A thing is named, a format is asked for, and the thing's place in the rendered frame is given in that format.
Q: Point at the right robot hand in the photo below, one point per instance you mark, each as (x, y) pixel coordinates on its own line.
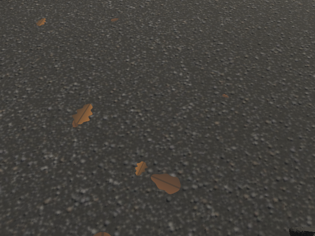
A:
(301, 231)

